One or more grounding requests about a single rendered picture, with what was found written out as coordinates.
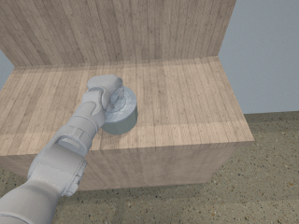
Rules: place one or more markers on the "lid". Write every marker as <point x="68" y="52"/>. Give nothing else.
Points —
<point x="123" y="109"/>

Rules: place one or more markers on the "knob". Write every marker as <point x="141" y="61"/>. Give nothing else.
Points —
<point x="114" y="98"/>

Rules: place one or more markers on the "robot left forearm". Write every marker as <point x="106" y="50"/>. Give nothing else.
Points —
<point x="78" y="133"/>

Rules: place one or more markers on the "table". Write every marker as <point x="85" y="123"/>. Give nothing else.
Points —
<point x="189" y="121"/>

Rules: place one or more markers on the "left robot hand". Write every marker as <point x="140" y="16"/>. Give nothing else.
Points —
<point x="111" y="82"/>

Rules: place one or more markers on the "robot left upper arm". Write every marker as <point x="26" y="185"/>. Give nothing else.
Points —
<point x="34" y="202"/>

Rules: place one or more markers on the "pot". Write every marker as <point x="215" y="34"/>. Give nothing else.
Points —
<point x="122" y="126"/>

